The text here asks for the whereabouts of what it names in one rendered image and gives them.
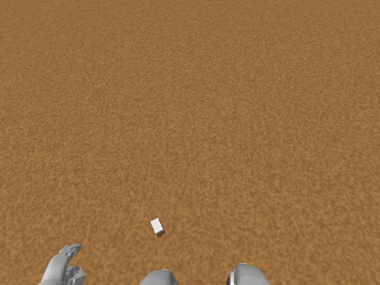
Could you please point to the left robot hand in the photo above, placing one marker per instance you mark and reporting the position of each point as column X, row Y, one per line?
column 58, row 267

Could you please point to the small box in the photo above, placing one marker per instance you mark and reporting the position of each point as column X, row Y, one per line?
column 157, row 226

